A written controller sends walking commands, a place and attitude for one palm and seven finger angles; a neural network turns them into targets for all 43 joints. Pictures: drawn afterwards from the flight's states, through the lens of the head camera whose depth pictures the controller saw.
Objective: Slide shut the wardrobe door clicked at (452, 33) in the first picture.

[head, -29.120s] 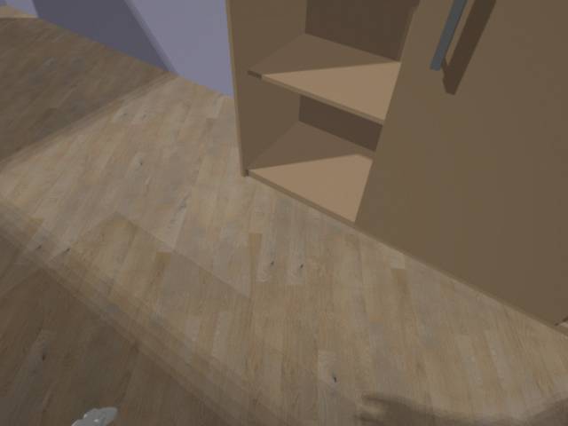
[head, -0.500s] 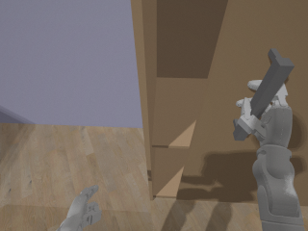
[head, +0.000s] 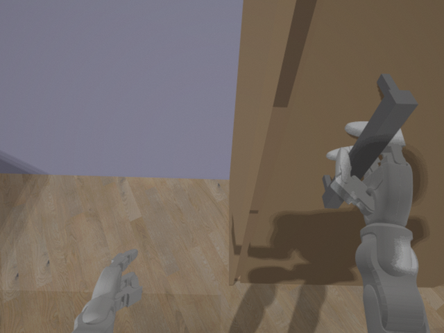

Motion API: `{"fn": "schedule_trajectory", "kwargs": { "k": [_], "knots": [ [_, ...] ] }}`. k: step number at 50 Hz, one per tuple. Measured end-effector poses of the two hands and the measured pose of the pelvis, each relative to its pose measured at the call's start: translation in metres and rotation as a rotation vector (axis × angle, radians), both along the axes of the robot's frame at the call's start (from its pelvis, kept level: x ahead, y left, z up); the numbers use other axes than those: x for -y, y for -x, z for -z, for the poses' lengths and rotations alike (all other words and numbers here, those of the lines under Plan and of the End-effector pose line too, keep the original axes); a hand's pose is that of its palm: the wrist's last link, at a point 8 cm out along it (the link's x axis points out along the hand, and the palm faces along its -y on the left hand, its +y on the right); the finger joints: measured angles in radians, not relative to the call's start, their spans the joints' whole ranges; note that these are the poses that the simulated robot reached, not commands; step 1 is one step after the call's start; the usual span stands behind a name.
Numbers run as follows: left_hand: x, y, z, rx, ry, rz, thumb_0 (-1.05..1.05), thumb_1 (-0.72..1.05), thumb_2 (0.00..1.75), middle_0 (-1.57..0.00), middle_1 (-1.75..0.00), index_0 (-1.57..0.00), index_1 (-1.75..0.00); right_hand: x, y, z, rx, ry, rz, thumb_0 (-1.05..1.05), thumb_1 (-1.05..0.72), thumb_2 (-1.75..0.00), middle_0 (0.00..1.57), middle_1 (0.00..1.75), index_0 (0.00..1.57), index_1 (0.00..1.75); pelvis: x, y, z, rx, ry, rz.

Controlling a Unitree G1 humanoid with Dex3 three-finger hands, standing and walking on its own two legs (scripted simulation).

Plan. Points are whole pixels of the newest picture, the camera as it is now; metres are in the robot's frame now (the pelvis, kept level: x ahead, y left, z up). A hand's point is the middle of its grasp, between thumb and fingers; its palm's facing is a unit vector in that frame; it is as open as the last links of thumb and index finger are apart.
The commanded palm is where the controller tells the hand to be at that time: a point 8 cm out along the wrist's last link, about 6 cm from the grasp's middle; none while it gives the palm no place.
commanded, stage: step sideways, sliding the door along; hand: right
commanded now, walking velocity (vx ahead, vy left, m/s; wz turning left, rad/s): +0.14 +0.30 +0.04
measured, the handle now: (353, 151) +0.35 -0.18 +0.17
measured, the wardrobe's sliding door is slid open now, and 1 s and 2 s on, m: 0.02 0.00 0.00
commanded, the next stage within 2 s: stop walking and hold the door there in 0.60 s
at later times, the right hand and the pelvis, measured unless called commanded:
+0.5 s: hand (321, 176) +0.31 -0.13 +0.16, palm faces +0.27 +0.96 -0.09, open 6.3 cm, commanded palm +0.26 -0.12 +0.18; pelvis +0.01 +0.06 +0.00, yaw +1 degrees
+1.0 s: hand (325, 173) +0.32 -0.13 +0.16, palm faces +0.53 +0.80 -0.29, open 6.5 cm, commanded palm +0.25 -0.14 +0.17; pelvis +0.07 +0.14 -0.01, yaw +2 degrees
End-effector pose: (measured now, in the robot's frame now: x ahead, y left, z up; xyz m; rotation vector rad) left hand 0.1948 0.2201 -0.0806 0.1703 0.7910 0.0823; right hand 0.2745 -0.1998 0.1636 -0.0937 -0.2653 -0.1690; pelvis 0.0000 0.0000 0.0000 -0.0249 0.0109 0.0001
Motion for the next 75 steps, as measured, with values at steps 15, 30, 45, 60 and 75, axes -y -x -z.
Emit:
{"fn": "schedule_trajectory", "kwargs": {
  "k": [15,30,45,60,75],
  "knots": [
    [-0.026,0.025,0.023,-0.114,0.053,0.013,0.01,0.91,0.9,-0.2,-0.3,-0.2,-0.3,-0.027,0.0,0.0,0.004,0.016,0.079,-0.02,-0.73,-0.83,0.46,1.4,0.19,1.37,-0.045,-0.004,0.004,0.01,-0.021,-0.014],
    [-0.063,-0.019,-0.016,-0.021,-0.026,0.086,0.01,0.91,0.9,-0.2,-0.3,-0.2,-0.3,-0.031,0.001,0.001,-0.007,0.0,0.148,-0.04,-0.72,-0.83,0.45,1.4,0.23,1.33,-0.072,-0.024,-0.007,0.02,-0.089,-0.012],
    [-0.137,-0.071,0.012,0.053,-0.005,0.058,0.01,0.91,0.89,-0.2,-0.3,-0.21,-0.3,-0.029,0.004,-0.004,-0.025,0.266,0.376,-0.19,-0.58,-0.79,0.46,1.4,0.28,1.35,-0.143,-0.056,0.012,0.04,-0.083,-0.021],
    [-0.164,-0.035,-0.004,0.036,-0.066,-0.072,0.02,0.91,0.9,-0.2,-0.3,-0.2,-0.3,-0.038,0.003,-0.002,-0.024,0.156,0.431,-0.14,-0.61,-0.83,0.46,1.4,0.19,1.39,-0.142,-0.083,0.001,0.032,-0.053,-0.046],
    [-0.147,-0.048,-0.012,0.081,-0.05,-0.042,0.01,0.91,0.9,-0.2,-0.3,-0.21,-0.3,-0.037,0.004,-0.002,-0.023,0.156,0.405,-0.13,-0.64,-0.79,0.46,1.4,0.18,1.4,-0.135,-0.078,0.0,0.027,-0.049,-0.059]
  ]
}}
